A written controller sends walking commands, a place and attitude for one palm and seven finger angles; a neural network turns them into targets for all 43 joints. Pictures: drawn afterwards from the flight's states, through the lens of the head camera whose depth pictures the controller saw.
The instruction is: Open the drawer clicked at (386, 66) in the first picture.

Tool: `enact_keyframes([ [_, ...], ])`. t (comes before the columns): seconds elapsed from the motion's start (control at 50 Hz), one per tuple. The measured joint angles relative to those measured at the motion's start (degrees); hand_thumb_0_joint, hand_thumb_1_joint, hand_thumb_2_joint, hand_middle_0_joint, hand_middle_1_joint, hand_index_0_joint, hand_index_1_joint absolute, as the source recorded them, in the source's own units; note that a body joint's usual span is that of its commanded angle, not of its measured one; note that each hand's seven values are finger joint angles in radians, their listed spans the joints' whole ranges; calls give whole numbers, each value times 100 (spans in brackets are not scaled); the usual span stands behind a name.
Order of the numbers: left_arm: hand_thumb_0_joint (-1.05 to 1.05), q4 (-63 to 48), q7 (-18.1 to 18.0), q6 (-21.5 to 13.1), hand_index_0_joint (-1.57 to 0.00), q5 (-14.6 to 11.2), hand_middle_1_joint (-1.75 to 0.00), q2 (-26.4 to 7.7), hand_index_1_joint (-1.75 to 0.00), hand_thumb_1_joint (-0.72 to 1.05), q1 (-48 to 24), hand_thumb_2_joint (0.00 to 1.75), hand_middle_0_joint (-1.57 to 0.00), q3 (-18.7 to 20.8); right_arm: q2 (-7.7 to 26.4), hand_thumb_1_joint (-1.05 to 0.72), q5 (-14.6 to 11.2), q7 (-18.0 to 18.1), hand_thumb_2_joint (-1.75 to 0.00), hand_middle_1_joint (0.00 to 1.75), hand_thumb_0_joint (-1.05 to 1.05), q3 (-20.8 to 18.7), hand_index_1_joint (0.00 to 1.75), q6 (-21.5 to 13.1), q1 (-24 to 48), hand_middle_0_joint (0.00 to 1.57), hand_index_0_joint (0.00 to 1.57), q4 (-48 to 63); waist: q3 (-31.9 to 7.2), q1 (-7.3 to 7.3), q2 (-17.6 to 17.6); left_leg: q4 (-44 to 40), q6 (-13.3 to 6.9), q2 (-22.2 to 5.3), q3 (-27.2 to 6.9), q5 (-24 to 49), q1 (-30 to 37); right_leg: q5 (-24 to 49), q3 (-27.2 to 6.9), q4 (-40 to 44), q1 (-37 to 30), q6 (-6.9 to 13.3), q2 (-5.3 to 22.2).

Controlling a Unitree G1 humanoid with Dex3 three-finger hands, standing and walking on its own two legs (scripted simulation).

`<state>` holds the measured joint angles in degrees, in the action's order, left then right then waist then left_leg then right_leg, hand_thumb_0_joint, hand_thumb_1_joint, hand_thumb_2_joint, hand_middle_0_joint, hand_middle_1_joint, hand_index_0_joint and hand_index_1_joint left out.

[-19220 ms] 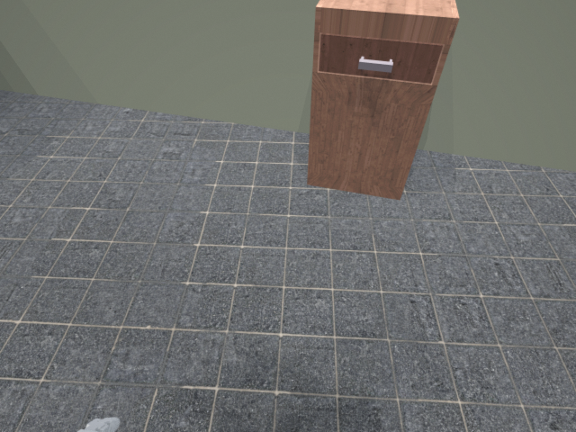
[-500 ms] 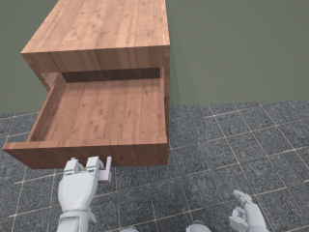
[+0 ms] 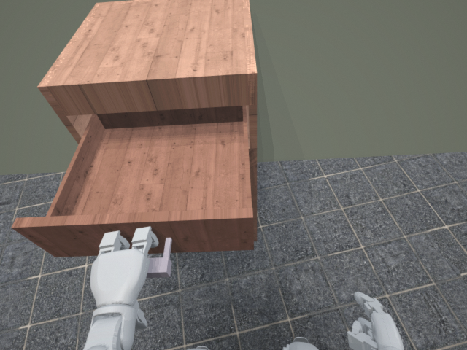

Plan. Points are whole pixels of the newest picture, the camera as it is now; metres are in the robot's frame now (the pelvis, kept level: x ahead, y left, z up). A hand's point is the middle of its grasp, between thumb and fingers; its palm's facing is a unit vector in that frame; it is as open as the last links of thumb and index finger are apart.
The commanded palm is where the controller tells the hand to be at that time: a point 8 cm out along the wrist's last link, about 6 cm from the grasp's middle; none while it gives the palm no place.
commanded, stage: lift the hand off the handle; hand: left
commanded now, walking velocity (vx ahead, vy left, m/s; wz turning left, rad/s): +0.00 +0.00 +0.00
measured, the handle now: (139, 256) +0.28 +0.21 -0.03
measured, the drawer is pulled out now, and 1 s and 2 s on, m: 0.30 0.30 0.30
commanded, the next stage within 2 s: draw the hand back to the body in 1.98 s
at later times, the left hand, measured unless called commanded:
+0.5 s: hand (126, 272) +0.24 +0.21 +0.01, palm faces +0.02 -0.10 -0.99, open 13.6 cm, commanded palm +0.21 +0.21 +0.07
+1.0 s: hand (118, 260) +0.24 +0.21 +0.05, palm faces +0.07 -0.12 -0.99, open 13.7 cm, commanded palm +0.21 +0.21 +0.11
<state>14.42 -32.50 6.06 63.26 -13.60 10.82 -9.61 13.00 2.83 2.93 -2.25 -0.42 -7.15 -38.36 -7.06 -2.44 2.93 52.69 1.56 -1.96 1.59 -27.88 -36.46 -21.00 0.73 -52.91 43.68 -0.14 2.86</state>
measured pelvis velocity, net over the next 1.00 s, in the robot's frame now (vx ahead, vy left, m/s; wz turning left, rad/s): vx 0.02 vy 0.00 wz -0.01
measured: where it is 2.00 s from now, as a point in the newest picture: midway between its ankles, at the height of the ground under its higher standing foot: outside the picture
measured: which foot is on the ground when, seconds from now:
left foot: down 0.00-1.00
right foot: down 0.00-1.00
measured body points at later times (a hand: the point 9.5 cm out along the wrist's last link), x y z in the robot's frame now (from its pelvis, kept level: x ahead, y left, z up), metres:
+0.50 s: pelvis +0.02 +0.00 +0.02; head +0.05 -0.03 +0.47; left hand +0.23 +0.21 +0.06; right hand +0.23 -0.22 -0.08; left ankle -0.02 +0.14 -0.69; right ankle +0.05 -0.12 -0.69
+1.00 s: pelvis +0.02 +0.00 +0.03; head +0.04 -0.03 +0.48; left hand +0.23 +0.21 +0.10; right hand +0.23 -0.21 -0.07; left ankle -0.02 +0.14 -0.69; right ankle +0.05 -0.12 -0.69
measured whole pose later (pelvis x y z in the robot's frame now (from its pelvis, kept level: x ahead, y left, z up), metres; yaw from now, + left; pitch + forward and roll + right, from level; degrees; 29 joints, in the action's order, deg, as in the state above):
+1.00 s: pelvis +0.02 +0.00 +0.03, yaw -1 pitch +5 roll +1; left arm -1.4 -22.8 6.5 61.6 -15.9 17.0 -10.4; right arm 12.4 2.5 0.7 -1.4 1.6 -5.5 -37.4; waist -3.6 -5.4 3.8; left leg 37.6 1.4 -2.0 2.2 -23.2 -18.9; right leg -17.3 0.8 -39.2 26.6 -0.5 2.3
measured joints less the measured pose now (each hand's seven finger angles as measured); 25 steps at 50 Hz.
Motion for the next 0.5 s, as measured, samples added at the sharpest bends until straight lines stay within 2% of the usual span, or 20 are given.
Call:
enact_keyframes([
  [0.16,0,-144,182,112,-36,-6,-120,-9,-122,-49,78,30,-32,-102,11,-91,-27,-16,-89,30,1,26,30,112,68,20,20,52,77,-42,-17,-334,-3,1,8,103,384,78,7,301,-376,-6,-8],
  [0.5,0,-783,514,40,-36,-67,-120,-100,-122,-49,442,30,-32,-68,-29,-91,-18,-118,-90,30,1,42,30,189,193,20,20,159,178,-179,15,-851,-5,-8,15,222,1021,163,25,773,-1004,-19,-30],
])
